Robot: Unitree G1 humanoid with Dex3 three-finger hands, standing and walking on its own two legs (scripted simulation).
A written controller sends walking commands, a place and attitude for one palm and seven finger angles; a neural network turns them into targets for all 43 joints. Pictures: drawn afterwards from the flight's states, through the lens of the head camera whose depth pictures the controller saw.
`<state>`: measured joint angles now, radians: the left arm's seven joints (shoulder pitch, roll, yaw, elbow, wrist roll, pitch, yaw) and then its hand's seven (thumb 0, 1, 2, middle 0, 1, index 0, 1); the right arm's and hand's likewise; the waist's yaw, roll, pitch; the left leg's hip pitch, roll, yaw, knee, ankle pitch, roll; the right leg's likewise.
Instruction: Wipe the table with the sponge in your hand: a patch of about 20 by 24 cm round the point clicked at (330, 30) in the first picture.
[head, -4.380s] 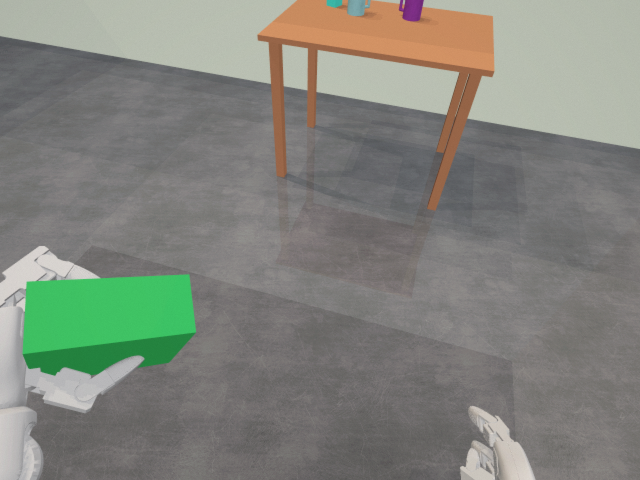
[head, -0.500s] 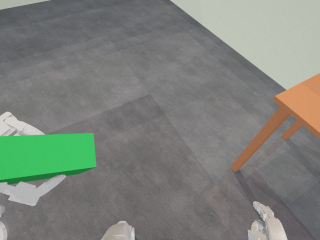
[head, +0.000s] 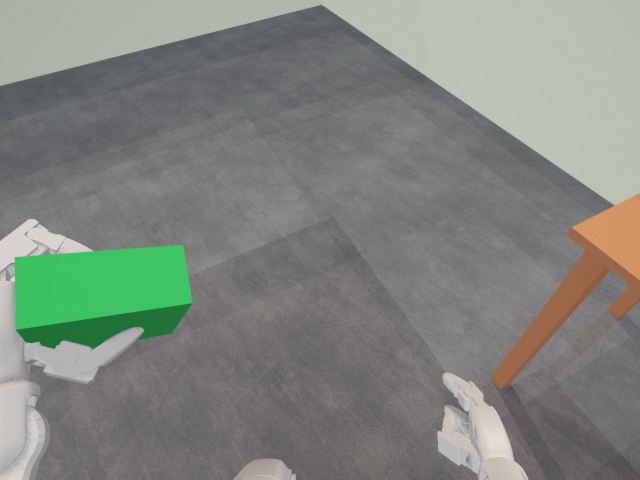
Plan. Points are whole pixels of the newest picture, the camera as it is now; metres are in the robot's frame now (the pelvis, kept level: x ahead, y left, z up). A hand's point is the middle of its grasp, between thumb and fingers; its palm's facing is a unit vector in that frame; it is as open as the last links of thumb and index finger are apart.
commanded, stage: turn to face it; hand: left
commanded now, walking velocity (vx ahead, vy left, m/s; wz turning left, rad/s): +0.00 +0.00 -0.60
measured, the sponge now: (132, 299) +0.24 +0.21 +0.16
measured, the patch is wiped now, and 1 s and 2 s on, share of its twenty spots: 0.00 0.00 0.00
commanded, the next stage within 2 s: none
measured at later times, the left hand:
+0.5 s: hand (166, 284) +0.24 +0.17 +0.19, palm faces +0.16 -0.89 -0.43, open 9.9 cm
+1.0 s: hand (282, 346) +0.19 +0.05 +0.19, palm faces -0.12 -0.88 -0.46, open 9.9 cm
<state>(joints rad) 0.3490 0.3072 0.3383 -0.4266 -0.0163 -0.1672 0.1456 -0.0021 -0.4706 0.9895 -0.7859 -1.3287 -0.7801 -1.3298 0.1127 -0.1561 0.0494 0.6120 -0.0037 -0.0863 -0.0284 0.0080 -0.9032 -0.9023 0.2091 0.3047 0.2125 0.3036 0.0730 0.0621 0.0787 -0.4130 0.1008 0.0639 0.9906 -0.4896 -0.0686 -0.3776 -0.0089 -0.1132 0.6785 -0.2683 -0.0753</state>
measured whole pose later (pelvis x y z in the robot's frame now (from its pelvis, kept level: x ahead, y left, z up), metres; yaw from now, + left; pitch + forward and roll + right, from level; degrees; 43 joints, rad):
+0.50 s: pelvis -0.03 +0.00 +0.01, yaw -18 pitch -1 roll +0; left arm 0.46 0.35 0.36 -0.51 -0.01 -0.17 0.14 0.00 -0.47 0.99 -0.78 -1.33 -0.78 -1.33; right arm 0.24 -0.19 0.00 0.53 0.01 -0.02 -0.01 0.01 -0.91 -0.90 0.20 0.30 0.20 0.30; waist 0.04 0.01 0.06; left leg -0.20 0.14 0.17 0.56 -0.32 -0.05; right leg -0.47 0.01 -0.06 0.90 -0.40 0.05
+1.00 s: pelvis -0.12 -0.02 +0.01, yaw -35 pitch +1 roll +3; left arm 0.51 0.39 0.39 -0.58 -0.04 -0.17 0.15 0.00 -0.47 0.99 -0.78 -1.33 -0.78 -1.33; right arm 0.17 -0.28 -0.03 0.53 0.01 0.06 -0.02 0.01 -0.91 -0.90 0.20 0.30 0.20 0.30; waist 0.01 -0.04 0.05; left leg -0.27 0.03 0.07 0.59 -0.44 -0.05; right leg -0.44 0.09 0.06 0.52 -0.09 -0.09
